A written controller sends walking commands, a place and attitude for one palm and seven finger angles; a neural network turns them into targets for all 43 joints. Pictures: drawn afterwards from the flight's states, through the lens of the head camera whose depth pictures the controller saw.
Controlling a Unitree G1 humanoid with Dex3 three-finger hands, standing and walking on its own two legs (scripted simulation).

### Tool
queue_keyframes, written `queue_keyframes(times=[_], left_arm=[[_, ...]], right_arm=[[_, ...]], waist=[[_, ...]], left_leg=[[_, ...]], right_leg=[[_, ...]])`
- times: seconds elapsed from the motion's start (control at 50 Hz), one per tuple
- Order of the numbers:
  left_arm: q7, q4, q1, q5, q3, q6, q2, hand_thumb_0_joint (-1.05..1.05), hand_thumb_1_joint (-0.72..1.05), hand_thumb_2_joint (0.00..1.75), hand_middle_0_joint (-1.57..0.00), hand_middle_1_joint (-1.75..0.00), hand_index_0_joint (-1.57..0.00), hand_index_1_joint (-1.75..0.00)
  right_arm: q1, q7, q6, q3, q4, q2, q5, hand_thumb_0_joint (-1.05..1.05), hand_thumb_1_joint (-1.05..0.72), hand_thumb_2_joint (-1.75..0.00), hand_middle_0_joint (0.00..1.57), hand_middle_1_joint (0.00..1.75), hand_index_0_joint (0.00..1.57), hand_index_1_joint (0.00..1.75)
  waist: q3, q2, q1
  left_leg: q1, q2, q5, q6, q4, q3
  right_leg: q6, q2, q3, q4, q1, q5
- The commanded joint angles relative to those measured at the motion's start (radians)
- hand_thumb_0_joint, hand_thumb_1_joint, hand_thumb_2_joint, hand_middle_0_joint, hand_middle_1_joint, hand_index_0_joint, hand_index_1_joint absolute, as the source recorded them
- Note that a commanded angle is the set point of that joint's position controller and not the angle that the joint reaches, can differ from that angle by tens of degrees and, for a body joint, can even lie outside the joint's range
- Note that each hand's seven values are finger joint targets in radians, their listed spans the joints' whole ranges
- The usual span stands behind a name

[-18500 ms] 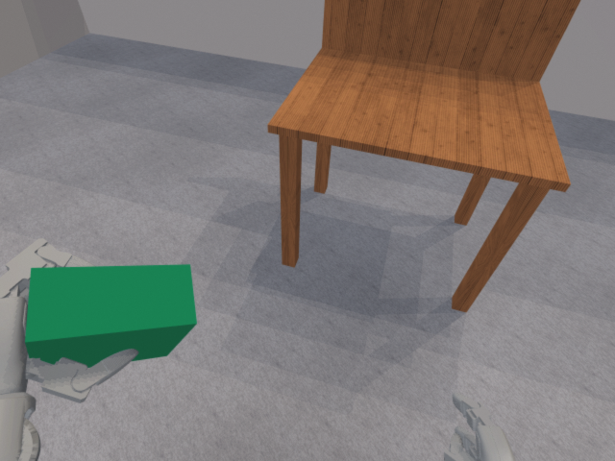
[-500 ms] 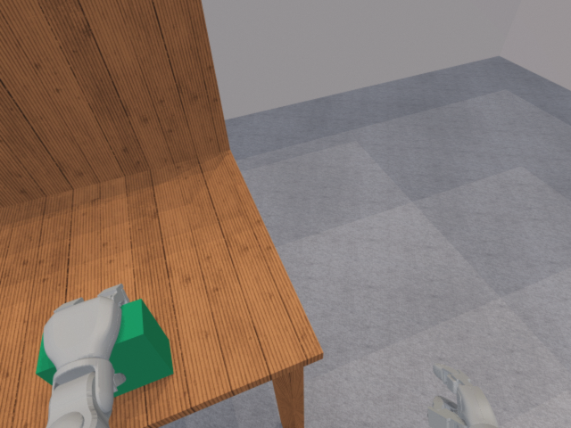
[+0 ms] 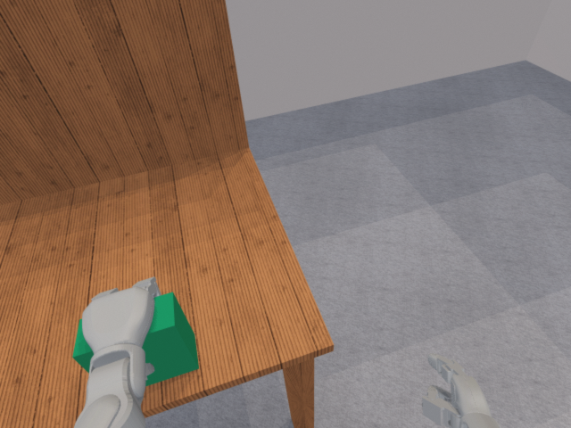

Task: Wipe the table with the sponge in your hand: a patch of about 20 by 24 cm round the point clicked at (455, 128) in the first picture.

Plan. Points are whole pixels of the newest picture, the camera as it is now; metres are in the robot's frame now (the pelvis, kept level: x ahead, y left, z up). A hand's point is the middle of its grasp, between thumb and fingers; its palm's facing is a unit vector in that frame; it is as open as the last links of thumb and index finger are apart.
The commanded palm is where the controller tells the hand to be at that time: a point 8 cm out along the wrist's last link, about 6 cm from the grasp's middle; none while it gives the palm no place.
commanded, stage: slide across to the third lane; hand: left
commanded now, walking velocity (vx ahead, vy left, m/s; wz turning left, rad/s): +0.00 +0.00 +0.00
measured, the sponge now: (147, 352) +0.23 +0.26 -0.05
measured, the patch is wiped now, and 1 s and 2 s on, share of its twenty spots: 0.80 0.85 0.95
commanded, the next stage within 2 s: wipe forward along the third lane in 0.38 s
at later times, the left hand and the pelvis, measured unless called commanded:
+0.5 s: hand (177, 319) +0.26 +0.21 +0.01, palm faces -0.04 -0.04 -1.00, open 10.3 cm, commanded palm +0.23 +0.19 +0.04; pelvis -0.01 -0.02 +0.00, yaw +0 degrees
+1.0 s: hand (181, 293) +0.30 +0.22 +0.00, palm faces -0.09 -0.02 -1.00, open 10.3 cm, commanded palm +0.28 +0.21 +0.03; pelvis -0.02 -0.03 -0.01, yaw +0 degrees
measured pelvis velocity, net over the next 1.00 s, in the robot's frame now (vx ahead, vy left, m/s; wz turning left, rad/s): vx -0.02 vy -0.03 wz -0.01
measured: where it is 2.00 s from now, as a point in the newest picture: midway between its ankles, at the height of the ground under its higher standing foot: outside the picture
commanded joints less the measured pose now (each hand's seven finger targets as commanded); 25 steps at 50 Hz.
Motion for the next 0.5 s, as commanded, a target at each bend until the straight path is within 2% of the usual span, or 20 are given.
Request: queue_keyframes(times=[0.0,0.02,0.04,0.06,0.08,0.1,0.14,0.18,0.22,0.28,0.3,0.32,0.36,0.38,0.4,0.46,0.48], left_arm=[[-0.012,-0.087,-0.150,-0.039,-0.100,-0.046,-0.055,0.00,0.10,1.30,-1.20,-1.60,-1.20,-1.60],[-0.009,-0.073,-0.185,-0.036,-0.099,-0.045,-0.050,0.00,0.10,1.30,-1.20,-1.60,-1.20,-1.60],[-0.007,-0.063,-0.171,-0.039,-0.104,-0.041,-0.062,0.00,0.10,1.30,-1.20,-1.60,-1.20,-1.60],[-0.005,-0.052,-0.177,-0.035,-0.099,-0.037,-0.053,0.00,0.10,1.30,-1.20,-1.60,-1.20,-1.60],[-0.005,-0.042,-0.160,-0.039,-0.086,-0.029,-0.046,0.00,0.10,1.30,-1.20,-1.60,-1.20,-1.60],[-0.005,-0.050,-0.195,-0.039,-0.111,-0.028,-0.067,0.00,0.10,1.30,-1.20,-1.60,-1.20,-1.60],[-0.005,-0.037,-0.224,-0.043,-0.138,-0.020,-0.091,0.00,0.10,1.30,-1.20,-1.60,-1.20,-1.60],[-0.001,-0.015,-0.213,-0.039,-0.109,-0.009,-0.064,0.00,0.10,1.30,-1.20,-1.60,-1.20,-1.60],[-0.003,-0.014,-0.267,-0.045,-0.156,-0.004,-0.103,0.00,0.10,1.30,-1.20,-1.60,-1.20,-1.60],[-0.002,0.020,-0.268,-0.041,-0.132,0.011,-0.084,0.00,0.10,1.30,-1.20,-1.60,-1.20,-1.60],[-0.004,0.018,-0.302,-0.042,-0.183,0.014,-0.130,0.00,0.10,1.30,-1.20,-1.60,-1.20,-1.60],[-0.003,0.027,-0.325,-0.042,-0.188,0.012,-0.135,0.00,0.10,1.30,-1.20,-1.60,-1.20,-1.60],[0.000,0.049,-0.284,-0.043,-0.163,0.020,-0.113,0.00,0.10,1.30,-1.20,-1.60,-1.20,-1.60],[0.003,0.055,-0.279,-0.042,-0.110,0.026,-0.061,0.00,0.10,1.30,-1.20,-1.60,-1.20,-1.60],[0.004,0.052,-0.291,-0.041,-0.122,0.030,-0.074,0.00,0.10,1.30,-1.20,-1.60,-1.20,-1.60],[0.008,0.068,-0.280,-0.043,-0.086,0.044,-0.045,0.00,0.10,1.30,-1.20,-1.60,-1.20,-1.60],[0.010,0.086,-0.293,-0.039,-0.057,0.049,-0.014,0.00,0.10,1.30,-1.20,-1.60,-1.20,-1.60]], right_arm=[[-0.170,-0.006,-0.042,-0.035,-0.154,-0.111,-0.001,0.00,-0.90,-0.90,0.20,0.30,0.20,0.30],[-0.170,-0.004,-0.040,-0.037,-0.147,-0.112,0.000,0.00,-0.90,-0.90,0.20,0.30,0.20,0.30],[-0.174,-0.003,-0.040,-0.037,-0.149,-0.111,0.000,0.00,-0.90,-0.90,0.20,0.30,0.20,0.30],[-0.171,-0.001,-0.036,-0.037,-0.144,-0.113,0.000,0.00,-0.90,-0.90,0.20,0.30,0.20,0.30],[-0.182,-0.002,-0.034,-0.038,-0.148,-0.114,0.000,0.00,-0.90,-0.90,0.20,0.30,0.20,0.30],[-0.180,-0.002,-0.030,-0.036,-0.146,-0.113,0.002,0.00,-0.90,-0.90,0.20,0.30,0.20,0.30],[-0.185,0.000,-0.029,-0.034,-0.147,-0.110,0.005,0.00,-0.90,-0.90,0.20,0.30,0.20,0.30],[-0.194,0.001,-0.023,-0.034,-0.144,-0.114,0.005,0.00,-0.90,-0.90,0.20,0.30,0.20,0.30],[-0.194,0.002,-0.019,-0.032,-0.146,-0.109,0.010,0.00,-0.90,-0.90,0.20,0.30,0.20,0.30],[-0.205,0.003,-0.012,-0.031,-0.143,-0.112,0.010,0.00,-0.90,-0.90,0.20,0.30,0.20,0.30],[-0.203,0.003,-0.010,-0.028,-0.144,-0.108,0.013,0.00,-0.90,-0.90,0.20,0.30,0.20,0.30],[-0.200,0.006,-0.011,-0.032,-0.140,-0.108,0.014,0.00,-0.90,-0.90,0.20,0.30,0.20,0.30],[-0.201,0.009,-0.006,-0.032,-0.143,-0.110,0.014,0.00,-0.90,-0.90,0.20,0.30,0.20,0.30],[-0.209,0.007,0.000,-0.032,-0.142,-0.117,0.012,0.00,-0.90,-0.90,0.20,0.30,0.20,0.30],[-0.205,0.007,0.005,-0.030,-0.143,-0.112,0.013,0.00,-0.90,-0.90,0.20,0.30,0.20,0.30],[-0.209,0.002,0.012,-0.028,-0.145,-0.113,0.014,0.00,-0.90,-0.90,0.20,0.30,0.20,0.30],[-0.213,0.000,0.017,-0.025,-0.139,-0.119,0.013,0.00,-0.90,-0.90,0.20,0.30,0.20,0.30]], waist=[[-0.099,-0.154,-0.053],[-0.094,-0.158,-0.057],[-0.093,-0.147,-0.051],[-0.106,-0.159,-0.051],[-0.103,-0.176,-0.041],[-0.107,-0.174,-0.054],[-0.107,-0.172,-0.056],[-0.111,-0.165,-0.044],[-0.104,-0.168,-0.060],[-0.103,-0.180,-0.048],[-0.100,-0.173,-0.062],[-0.100,-0.172,-0.064],[-0.113,-0.182,-0.048],[-0.117,-0.177,-0.037],[-0.123,-0.175,-0.043],[-0.114,-0.184,-0.036],[-0.102,-0.176,-0.034]], left_leg=[[0.076,0.011,0.230,0.020,-0.086,-0.017],[0.073,0.013,0.221,0.019,-0.084,-0.018],[0.070,0.010,0.225,0.020,-0.082,-0.015],[0.069,0.010,0.230,0.019,-0.079,-0.016],[0.062,0.010,0.224,0.019,-0.085,-0.016],[0.065,0.009,0.221,0.019,-0.079,-0.013],[0.062,0.008,0.212,0.021,-0.078,-0.011],[0.057,0.007,0.210,0.019,-0.082,-0.012],[0.056,0.005,0.193,0.021,-0.078,-0.007],[0.042,0.005,0.180,0.019,-0.084,-0.007],[0.051,0.005,0.171,0.021,-0.084,-0.005],[0.053,0.004,0.177,0.022,-0.076,-0.001],[0.042,0.000,0.182,0.022,-0.077,0.001],[0.037,0.001,0.177,0.020,-0.083,0.003],[0.040,-0.004,0.185,0.021,-0.078,0.010],[0.026,-0.008,0.186,0.020,-0.077,0.020],[0.020,-0.006,0.176,0.019,-0.087,0.018]], right_leg=[[-0.066,0.044,-0.014,-0.059,0.009,0.257],[-0.066,0.043,-0.017,-0.058,-0.006,0.248],[-0.067,0.042,-0.017,-0.057,0.001,0.257],[-0.068,0.042,-0.018,-0.054,0.005,0.268],[-0.068,0.045,-0.009,-0.062,0.014,0.261],[-0.066,0.041,-0.012,-0.057,0.011,0.268],[-0.065,0.040,-0.017,-0.056,0.004,0.261],[-0.069,0.043,-0.003,-0.062,0.011,0.257],[-0.065,0.039,-0.014,-0.060,0.002,0.248],[-0.068,0.042,-0.002,-0.067,0.005,0.233],[-0.065,0.039,-0.013,-0.064,-0.004,0.220],[-0.066,0.039,-0.013,-0.063,-0.010,0.232],[-0.067,0.036,-0.010,-0.061,0.012,0.250],[-0.069,0.038,0.005,-0.068,0.028,0.249],[-0.065,0.033,0.000,-0.063,0.040,0.271],[-0.061,0.029,0.008,-0.070,0.056,0.294],[-0.063,0.031,0.021,-0.080,0.051,0.282]])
